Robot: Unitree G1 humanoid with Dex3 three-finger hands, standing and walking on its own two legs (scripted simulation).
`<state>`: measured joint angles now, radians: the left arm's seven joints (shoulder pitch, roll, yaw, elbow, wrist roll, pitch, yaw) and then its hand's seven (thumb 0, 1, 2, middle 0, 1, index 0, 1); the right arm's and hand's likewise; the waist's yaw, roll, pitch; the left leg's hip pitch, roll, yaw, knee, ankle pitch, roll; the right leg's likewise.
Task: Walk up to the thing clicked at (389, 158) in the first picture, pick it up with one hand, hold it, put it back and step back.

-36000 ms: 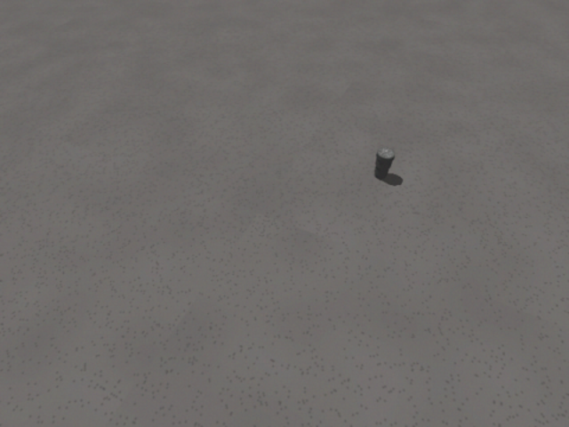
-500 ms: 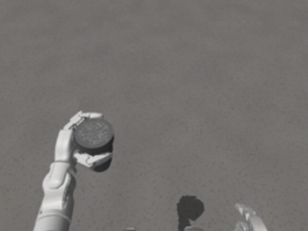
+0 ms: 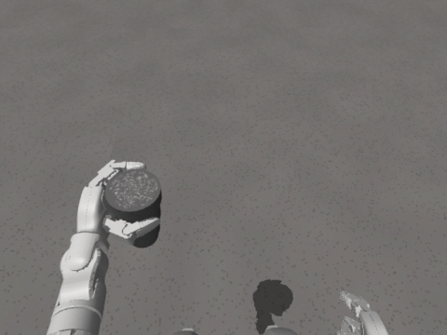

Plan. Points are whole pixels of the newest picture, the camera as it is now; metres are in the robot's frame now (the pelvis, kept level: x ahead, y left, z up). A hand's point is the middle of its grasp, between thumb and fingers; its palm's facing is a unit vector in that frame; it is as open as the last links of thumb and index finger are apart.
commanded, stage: hold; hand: left
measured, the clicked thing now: (139, 214) +0.33 +0.17 +0.01
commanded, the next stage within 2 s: crouch in 0.10 s
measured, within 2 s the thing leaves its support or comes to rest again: neither
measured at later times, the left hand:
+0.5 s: hand (140, 219) +0.33 +0.17 -0.01, palm faces +0.00 -1.00 +0.03, open 11.3 cm
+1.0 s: hand (158, 256) +0.35 +0.18 -0.26, palm faces +0.00 -1.00 -0.01, open 11.3 cm
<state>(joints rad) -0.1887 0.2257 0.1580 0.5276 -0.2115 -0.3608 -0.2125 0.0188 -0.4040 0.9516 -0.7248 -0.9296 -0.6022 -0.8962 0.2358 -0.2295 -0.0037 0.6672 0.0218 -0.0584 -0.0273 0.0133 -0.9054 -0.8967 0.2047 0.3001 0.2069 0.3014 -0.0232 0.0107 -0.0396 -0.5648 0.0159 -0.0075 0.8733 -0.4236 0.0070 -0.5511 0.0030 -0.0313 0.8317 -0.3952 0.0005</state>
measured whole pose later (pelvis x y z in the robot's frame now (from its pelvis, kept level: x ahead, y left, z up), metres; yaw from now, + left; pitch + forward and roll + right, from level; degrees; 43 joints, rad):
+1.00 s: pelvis -0.05 +0.00 -0.23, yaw -2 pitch +33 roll -3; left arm -0.50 0.28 0.31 0.96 -0.17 -0.75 -0.27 0.02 -0.40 0.95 -0.73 -0.92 -0.61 -0.89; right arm 0.13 -0.25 0.01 0.70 -0.06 -0.08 0.07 0.01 -0.90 -0.90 0.20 0.30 0.21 0.30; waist -0.07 0.00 -0.20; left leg -1.75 0.01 -0.03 1.87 -0.69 0.02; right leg -1.73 -0.01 -0.05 1.83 -0.67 0.00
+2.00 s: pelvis -0.09 +0.01 -0.42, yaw -7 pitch +27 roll -9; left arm -0.67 0.50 0.43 1.14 -0.11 -0.83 -0.22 0.02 -0.41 0.95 -0.74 -0.91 -0.61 -0.88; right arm 0.03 -0.31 0.15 0.71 -0.18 -0.02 0.12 0.01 -0.90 -0.90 0.21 0.30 0.21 0.30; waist -0.18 -0.07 0.02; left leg -2.26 0.00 -0.14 2.49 -0.71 0.02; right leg -2.19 -0.01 -0.14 2.37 -0.65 0.00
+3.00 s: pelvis -0.10 +0.02 -0.44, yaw -13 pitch +16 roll -16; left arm -0.68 0.75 0.47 1.40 -0.11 -1.06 -0.11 0.02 -0.41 0.96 -0.75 -0.90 -0.62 -0.87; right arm -0.12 -0.37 0.44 0.61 -0.32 0.00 0.15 0.00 -0.91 -0.90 0.21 0.30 0.21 0.30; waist -0.26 -0.22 0.26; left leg -2.23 0.01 -0.29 2.64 -0.72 0.02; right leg -2.10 0.03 -0.26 2.40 -0.61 0.04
